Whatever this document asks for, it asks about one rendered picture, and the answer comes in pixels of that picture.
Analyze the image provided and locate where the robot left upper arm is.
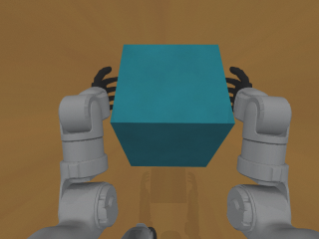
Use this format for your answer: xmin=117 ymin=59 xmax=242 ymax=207
xmin=27 ymin=181 xmax=119 ymax=239

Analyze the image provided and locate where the left robot foot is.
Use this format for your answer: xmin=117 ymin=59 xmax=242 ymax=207
xmin=148 ymin=227 xmax=158 ymax=239

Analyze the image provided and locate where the carton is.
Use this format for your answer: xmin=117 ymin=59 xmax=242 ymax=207
xmin=110 ymin=44 xmax=235 ymax=167

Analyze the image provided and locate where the right robot forearm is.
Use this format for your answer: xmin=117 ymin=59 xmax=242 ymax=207
xmin=233 ymin=88 xmax=292 ymax=215

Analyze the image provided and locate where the left robot thigh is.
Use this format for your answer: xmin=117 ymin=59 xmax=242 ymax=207
xmin=121 ymin=226 xmax=154 ymax=239

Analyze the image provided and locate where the robot right hand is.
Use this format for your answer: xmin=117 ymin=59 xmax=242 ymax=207
xmin=225 ymin=67 xmax=252 ymax=111

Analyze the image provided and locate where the robot left hand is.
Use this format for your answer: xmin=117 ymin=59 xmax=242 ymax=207
xmin=91 ymin=66 xmax=118 ymax=110

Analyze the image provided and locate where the robot right upper arm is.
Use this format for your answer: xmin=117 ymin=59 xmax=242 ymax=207
xmin=226 ymin=184 xmax=319 ymax=239

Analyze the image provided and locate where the left robot forearm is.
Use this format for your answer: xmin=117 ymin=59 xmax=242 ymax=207
xmin=58 ymin=87 xmax=111 ymax=219

